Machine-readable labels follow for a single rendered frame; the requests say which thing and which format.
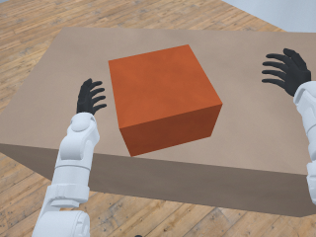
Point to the left robot forearm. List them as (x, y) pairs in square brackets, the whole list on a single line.
[(69, 185)]

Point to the left robot upper arm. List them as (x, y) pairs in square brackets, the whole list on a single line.
[(64, 223)]

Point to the left robot hand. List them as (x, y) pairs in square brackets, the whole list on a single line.
[(85, 102)]

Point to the right robot upper arm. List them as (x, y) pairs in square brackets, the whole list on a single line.
[(311, 179)]

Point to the pedestal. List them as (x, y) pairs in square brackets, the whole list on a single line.
[(255, 159)]

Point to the right robot hand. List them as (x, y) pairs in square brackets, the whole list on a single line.
[(295, 72)]

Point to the right robot forearm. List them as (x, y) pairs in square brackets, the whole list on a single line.
[(305, 100)]

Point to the carton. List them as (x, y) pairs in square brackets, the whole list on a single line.
[(163, 98)]

